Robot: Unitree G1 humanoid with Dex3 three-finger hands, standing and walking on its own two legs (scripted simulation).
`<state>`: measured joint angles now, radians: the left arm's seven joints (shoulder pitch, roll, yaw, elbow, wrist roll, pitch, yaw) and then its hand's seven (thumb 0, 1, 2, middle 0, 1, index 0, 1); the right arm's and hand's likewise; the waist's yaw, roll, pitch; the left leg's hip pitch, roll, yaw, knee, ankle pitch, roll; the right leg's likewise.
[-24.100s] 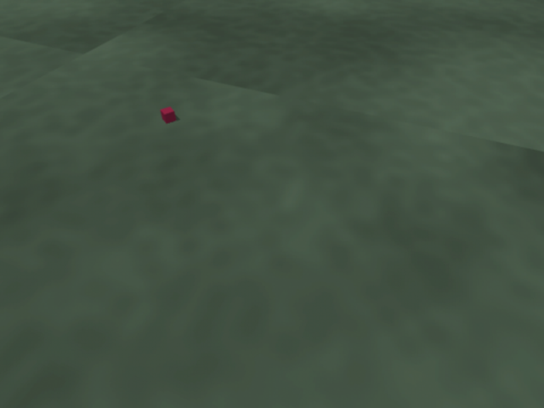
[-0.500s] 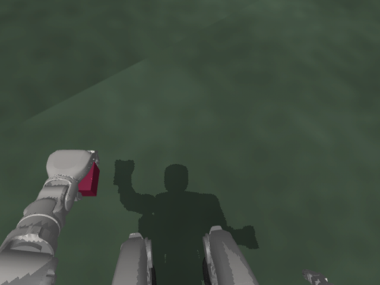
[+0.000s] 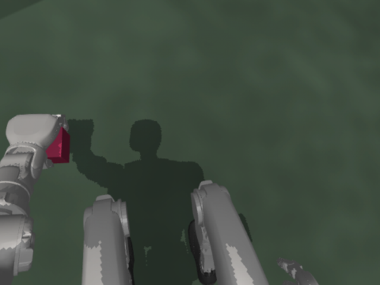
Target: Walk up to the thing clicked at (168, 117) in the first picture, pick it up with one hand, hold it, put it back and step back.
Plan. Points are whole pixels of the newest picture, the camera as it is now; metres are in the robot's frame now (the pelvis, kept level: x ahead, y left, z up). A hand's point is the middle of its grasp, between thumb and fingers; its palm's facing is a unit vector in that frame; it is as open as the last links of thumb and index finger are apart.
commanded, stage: crouch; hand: left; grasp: from above
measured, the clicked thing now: (49, 146) +0.45 +0.26 -0.19
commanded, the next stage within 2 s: lower in 0.72 s
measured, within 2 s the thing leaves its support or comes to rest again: neither
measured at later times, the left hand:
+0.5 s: hand (51, 148) +0.45 +0.27 -0.24, palm faces -0.47 +0.00 -0.88, open 9.9 cm
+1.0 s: hand (56, 147) +0.47 +0.27 -0.28, palm faces -0.49 -0.01 -0.87, open 9.9 cm
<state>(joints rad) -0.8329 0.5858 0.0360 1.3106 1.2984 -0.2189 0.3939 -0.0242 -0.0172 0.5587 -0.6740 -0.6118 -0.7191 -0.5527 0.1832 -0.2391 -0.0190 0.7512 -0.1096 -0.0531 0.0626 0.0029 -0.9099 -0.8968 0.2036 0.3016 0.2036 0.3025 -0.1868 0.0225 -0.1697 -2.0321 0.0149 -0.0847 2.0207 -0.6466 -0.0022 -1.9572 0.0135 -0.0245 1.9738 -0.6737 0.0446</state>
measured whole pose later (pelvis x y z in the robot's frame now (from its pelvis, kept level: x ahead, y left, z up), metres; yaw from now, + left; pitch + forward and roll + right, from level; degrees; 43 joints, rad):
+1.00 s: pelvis -0.01 -0.01 -0.11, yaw -4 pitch +34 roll -8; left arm -1.00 0.79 0.08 1.51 1.31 -0.26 0.38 -0.03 -0.03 0.57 -0.68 -0.61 -0.73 -0.55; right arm 0.14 -0.27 0.07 0.75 -0.15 -0.05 0.13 0.00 -0.93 -0.90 0.20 0.30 0.20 0.30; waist -0.25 -0.02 -0.03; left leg -2.30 0.02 -0.15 2.38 -0.68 -0.02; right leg -2.22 0.05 -0.06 2.30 -0.69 0.05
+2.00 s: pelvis +0.00 +0.00 -0.15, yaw -9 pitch +29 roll -12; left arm -1.00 0.95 0.13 1.64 1.36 -0.28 0.55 -0.03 -0.02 0.55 -0.69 -0.60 -0.73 -0.54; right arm 0.10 -0.30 0.21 0.71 -0.24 -0.11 0.16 0.00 -0.91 -0.90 0.20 0.30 0.20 0.30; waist -0.33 -0.11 0.10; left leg -2.36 0.02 -0.24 2.55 -0.72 -0.02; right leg -2.25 0.08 -0.13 2.40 -0.70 0.06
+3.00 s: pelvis -0.01 +0.01 -0.14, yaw -11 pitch +27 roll -14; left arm -1.06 1.03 0.07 1.71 1.32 -0.27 0.58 0.00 -0.30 0.88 -0.32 -0.78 -0.31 -0.80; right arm 0.08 -0.32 0.30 0.66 -0.26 -0.18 0.20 0.00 -0.90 -0.90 0.20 0.30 0.20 0.30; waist -0.37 -0.14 0.14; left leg -2.35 0.03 -0.28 2.56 -0.71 -0.01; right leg -2.22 0.10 -0.16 2.38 -0.67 0.07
